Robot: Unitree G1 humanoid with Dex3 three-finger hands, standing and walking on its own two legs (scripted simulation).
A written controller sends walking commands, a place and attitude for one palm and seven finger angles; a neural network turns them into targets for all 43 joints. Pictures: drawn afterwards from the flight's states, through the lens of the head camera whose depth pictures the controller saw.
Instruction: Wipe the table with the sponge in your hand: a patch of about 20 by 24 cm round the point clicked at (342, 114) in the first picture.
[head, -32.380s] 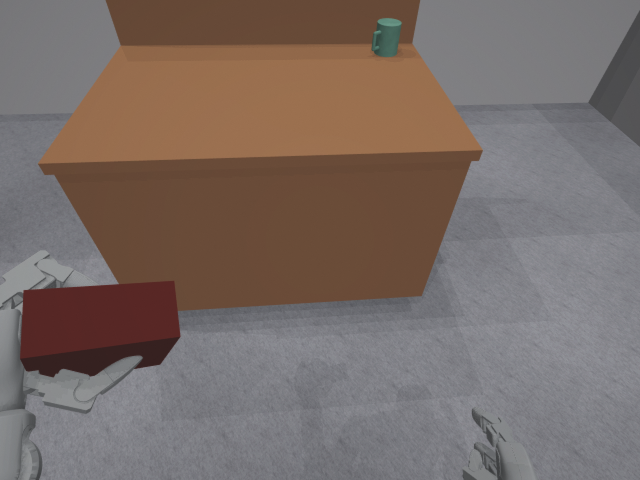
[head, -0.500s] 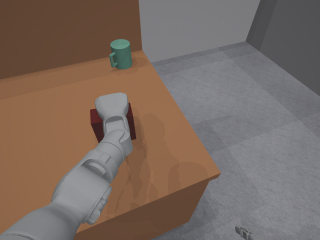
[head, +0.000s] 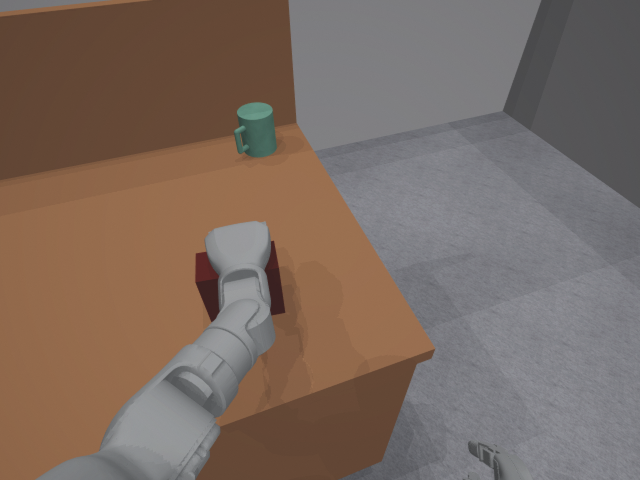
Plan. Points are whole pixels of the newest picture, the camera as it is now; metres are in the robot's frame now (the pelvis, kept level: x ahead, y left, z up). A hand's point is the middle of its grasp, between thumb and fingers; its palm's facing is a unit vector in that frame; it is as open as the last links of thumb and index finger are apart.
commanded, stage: wipe back along the third lane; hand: left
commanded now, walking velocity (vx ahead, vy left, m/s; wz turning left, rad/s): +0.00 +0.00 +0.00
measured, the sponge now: (244, 291) +0.39 +0.15 +0.00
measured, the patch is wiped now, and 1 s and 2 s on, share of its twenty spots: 0.90 0.90 0.90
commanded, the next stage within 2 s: slide back across to the middle lane in 0.74 s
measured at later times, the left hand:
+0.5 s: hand (250, 294) +0.36 +0.12 +0.04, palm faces -0.02 -0.05 -1.00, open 9.3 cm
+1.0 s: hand (246, 303) +0.34 +0.13 +0.04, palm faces +0.01 -0.13 -0.99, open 9.2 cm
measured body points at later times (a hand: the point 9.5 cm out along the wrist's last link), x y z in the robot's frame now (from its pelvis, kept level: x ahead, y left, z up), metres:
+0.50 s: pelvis +0.00 -0.01 +0.00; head -0.03 -0.03 +0.45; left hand +0.35 +0.12 +0.09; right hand +0.19 -0.23 -0.10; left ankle +0.00 +0.11 -0.73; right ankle -0.02 -0.10 -0.73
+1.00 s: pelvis +0.00 -0.01 +0.00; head -0.02 -0.03 +0.45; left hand +0.33 +0.13 +0.10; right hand +0.23 -0.22 -0.08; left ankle +0.00 +0.11 -0.73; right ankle -0.02 -0.10 -0.73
